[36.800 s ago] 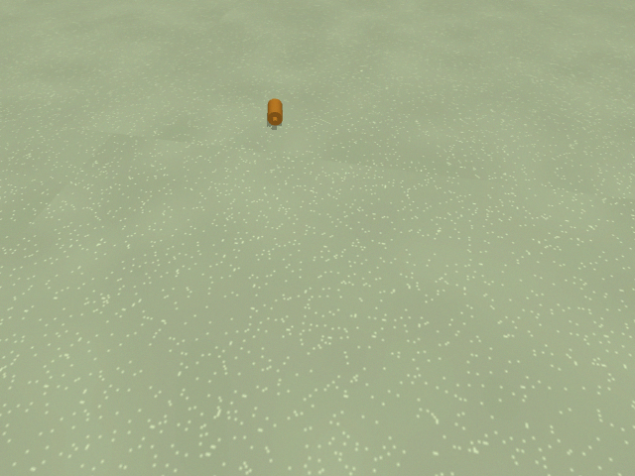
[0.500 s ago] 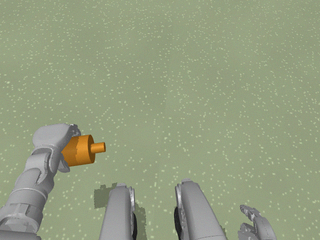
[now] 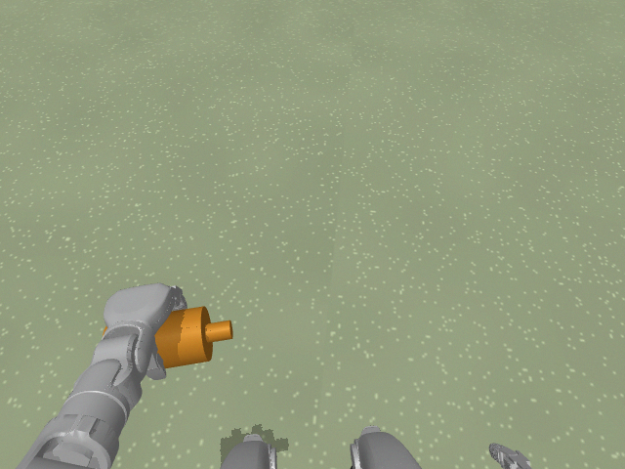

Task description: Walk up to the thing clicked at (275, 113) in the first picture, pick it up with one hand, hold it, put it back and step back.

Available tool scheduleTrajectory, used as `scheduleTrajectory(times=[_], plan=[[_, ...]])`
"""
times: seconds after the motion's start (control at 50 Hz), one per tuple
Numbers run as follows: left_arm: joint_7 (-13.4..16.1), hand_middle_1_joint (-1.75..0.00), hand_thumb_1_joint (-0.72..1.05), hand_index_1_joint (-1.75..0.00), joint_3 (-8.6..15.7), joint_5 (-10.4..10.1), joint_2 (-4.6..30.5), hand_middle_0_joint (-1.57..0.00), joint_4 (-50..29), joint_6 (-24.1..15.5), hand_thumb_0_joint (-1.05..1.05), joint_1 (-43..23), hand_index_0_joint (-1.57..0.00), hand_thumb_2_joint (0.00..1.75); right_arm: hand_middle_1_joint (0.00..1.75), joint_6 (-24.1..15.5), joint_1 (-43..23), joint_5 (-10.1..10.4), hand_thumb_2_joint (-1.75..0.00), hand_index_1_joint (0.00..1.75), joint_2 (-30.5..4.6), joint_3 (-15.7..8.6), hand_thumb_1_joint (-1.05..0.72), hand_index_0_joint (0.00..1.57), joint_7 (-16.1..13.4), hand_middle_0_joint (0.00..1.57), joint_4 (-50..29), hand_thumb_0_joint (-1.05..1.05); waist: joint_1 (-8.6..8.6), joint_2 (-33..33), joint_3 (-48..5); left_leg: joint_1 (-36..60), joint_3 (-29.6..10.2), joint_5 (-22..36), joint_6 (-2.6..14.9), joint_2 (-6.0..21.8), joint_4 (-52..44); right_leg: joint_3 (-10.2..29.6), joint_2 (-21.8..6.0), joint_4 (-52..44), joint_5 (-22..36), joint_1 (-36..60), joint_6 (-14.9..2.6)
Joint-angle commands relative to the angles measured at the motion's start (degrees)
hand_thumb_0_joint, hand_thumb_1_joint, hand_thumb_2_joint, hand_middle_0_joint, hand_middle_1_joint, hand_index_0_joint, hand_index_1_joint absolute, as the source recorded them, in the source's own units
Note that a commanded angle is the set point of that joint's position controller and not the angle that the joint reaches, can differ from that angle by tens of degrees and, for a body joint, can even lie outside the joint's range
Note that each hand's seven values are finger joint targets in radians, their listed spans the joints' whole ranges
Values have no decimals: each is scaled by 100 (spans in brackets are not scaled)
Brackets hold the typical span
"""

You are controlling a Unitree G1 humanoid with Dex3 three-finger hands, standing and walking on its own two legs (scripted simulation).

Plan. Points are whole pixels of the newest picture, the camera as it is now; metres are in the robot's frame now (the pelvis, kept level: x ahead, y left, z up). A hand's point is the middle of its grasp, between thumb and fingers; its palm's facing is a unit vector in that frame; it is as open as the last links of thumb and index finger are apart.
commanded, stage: lift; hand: left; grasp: from above
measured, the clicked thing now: (173, 338) +0.33 +0.21 -0.11
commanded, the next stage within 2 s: hold in 0.22 s
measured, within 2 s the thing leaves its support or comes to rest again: neither
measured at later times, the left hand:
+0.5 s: hand (142, 312) +0.34 +0.23 -0.02, palm faces -0.45 -0.06 -0.89, open 10.7 cm
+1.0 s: hand (140, 309) +0.33 +0.22 +0.01, palm faces -0.45 -0.05 -0.89, open 10.7 cm
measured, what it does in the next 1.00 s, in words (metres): rises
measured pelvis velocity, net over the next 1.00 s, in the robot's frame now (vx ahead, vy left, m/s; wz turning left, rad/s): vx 0.03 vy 0.00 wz -0.01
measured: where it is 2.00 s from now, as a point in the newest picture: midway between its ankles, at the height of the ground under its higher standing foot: outside the picture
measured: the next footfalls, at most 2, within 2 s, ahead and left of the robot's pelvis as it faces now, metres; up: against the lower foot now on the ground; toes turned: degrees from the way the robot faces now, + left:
none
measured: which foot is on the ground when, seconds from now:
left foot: down 0.00-1.00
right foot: down 0.00-1.00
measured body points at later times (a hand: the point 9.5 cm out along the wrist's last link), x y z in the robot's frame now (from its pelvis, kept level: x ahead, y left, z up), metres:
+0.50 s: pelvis +0.02 +0.00 +0.04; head +0.05 -0.01 +0.49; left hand +0.36 +0.23 +0.03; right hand +0.12 -0.26 -0.08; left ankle +0.04 +0.12 -0.67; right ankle +0.04 -0.13 -0.67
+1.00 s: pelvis +0.03 +0.00 +0.06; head +0.04 -0.02 +0.50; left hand +0.35 +0.22 +0.06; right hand +0.15 -0.26 -0.06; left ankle +0.04 +0.12 -0.67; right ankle +0.04 -0.13 -0.67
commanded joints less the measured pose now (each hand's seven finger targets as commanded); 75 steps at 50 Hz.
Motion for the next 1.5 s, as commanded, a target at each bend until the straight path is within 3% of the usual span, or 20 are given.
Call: scheduleTrajectory(times=[0.0,0.02,0.18,0.22,0.4,0.52,0.56,0.64,0.86,0.92,0.98,1.02,1.1,1.14,1.18,1.22,1.32,1.48], plan=[[255,-38,81,-48,381,-37,1112,-132,-1036,21,0,-1792,-122,84,30,-182,93,-29,-90,30,-812,-292,-89,20,-61,20,-543,0,47,215,-1738,1687,-11,1237,16,-184,-1226,-47,147,-1198,1075,1144,-204],[263,-37,83,-47,480,-40,1221,-133,-963,23,0,-1643,-124,84,30,-174,79,-24,-90,30,-838,-305,-89,20,-58,20,-576,0,111,100,-1630,1706,2,1204,27,-190,-1323,-64,143,-1299,1039,1291,-195],[176,-38,84,-48,294,-93,1012,-133,-1115,18,0,-1800,-124,86,30,-136,11,-9,-90,30,-827,-316,-89,20,-46,20,-581,0,48,32,-1453,2241,35,1518,19,-202,-1779,-22,136,-1752,1333,1700,-173],[152,-38,83,-48,313,-54,1060,-133,-1141,20,0,-1713,-124,87,30,-123,-17,-4,-90,30,-828,-324,-89,20,-39,20,-604,0,126,113,-1452,2370,57,1600,2,-209,-1887,-25,133,-1824,1378,1787,-187],[16,-35,80,-45,259,53,1090,-130,-1222,25,0,-1768,-121,83,30,-70,-124,20,-90,30,-882,-354,-89,20,-21,20,-644,0,159,74,-1352,2843,62,2059,-21,-195,-2214,-56,162,-2070,1703,2151,-203],[-146,-35,80,-45,171,-10,932,-131,-1349,17,0,-1618,-121,83,30,-48,-245,31,-90,30,-851,-336,-89,20,6,20,-756,0,161,-29,-1155,2903,96,1986,-4,-215,-2396,-9,156,-2260,1687,2316,-192],[-169,-35,80,-45,268,-9,1046,-131,-1456,21,0,-1588,-121,86,30,-24,-306,45,-90,30,-853,-347,-89,20,6,20,-805,0,252,-44,-1176,2943,116,1979,6,-234,-2451,18,147,-2325,1694,2427,-188],[-288,-35,80,-45,270,-16,1114,-130,-1727,32,0,-1663,-121,83,30,5,-363,56,-90,30,-888,-364,-89,20,8,20,-846,0,240,35,-1321,3164,150,2291,8,-224,-2508,7,153,-2340,1970,2625,-185],[-446,-36,78,-47,258,2,1081,-130,-1931,24,0,-1506,-120,86,30,96,-529,89,-90,30,-868,-314,-90,20,17,20,-1012,0,316,-53,-983,3272,144,1946,36,-214,-2855,8,143,-2649,1635,2784,-185],[-484,-38,79,-48,206,4,1024,-130,-1995,62,0,-1498,-120,86,30,109,-566,90,-90,30,-822,-295,-90,20,19,20,-1028,0,316,-140,-1156,3356,191,2201,74,-234,-2843,33,119,-2672,1934,2952,-160],[-497,-39,79,-49,326,14,1153,-129,-2100,70,0,-1532,-120,88,30,138,-589,107,-90,30,-830,-297,-90,20,8,20,-1017,0,364,-13,-1114,3396,230,2221,77,-257,-2882,54,98,-2738,1979,2987,-150],[-532,-40,81,-49,183,11,1012,-130,-2193,84,0,-1621,-121,87,30,141,-618,100,-90,30,-808,-282,-90,20,11,20,-1018,0,322,-59,-1100,3445,228,2189,78,-246,-2927,54,101,-2769,1960,3014,-148],[-600,-41,82,-50,248,-19,1061,-131,-2043,82,0,-1462,-122,89,30,157,-674,109,-90,30,-821,-272,-90,20,0,20,-1039,0,345,-28,-909,3488,204,2125,55,-197,-3059,0,135,-2833,1801,2985,-186],[-647,-41,81,-51,117,-37,961,-131,-2160,60,0,-1513,-122,88,30,153,-714,121,-90,30,-824,-260,-90,20,-2,20,-1091,0,330,-83,-862,3494,180,2006,59,-187,-3125,-2,132,-2863,1697,2983,-190],[-657,-40,79,-50,302,-52,1122,-128,-2151,63,0,-1467,-119,86,30,160,-747,122,-90,30,-811,-260,-90,20,-10,20,-1107,0,409,-12,-823,3478,195,1917,63,-206,-3164,10,118,-2947,1597,3044,-185],[-682,-42,78,-50,180,-81,1003,-126,-2329,53,0,-1523,-119,84,30,154,-798,125,-90,30,-805,-240,-89,20,-5,20,-1154,0,357,-119,-824,3510,207,1790,84,-221,-3184,34,101,-2994,1504,3041,-162],[-697,-39,77,-49,309,-35,1132,-128,-2325,74,0,-1419,-119,86,30,172,-879,129,-90,30,-795,-228,-90,20,-22,20,-1160,0,419,-143,-842,3591,241,1870,95,-243,-3224,32,74,-3055,1569,3146,-148],[-767,-41,79,-50,240,-52,1080,-128,-2589,100,0,-1546,-120,85,30,166,-960,148,-90,30,-762,-197,-90,20,-43,20,-1174,0,394,-62,-858,3706,257,1822,95,-251,-3295,59,64,-3131,1537,3155,-145]])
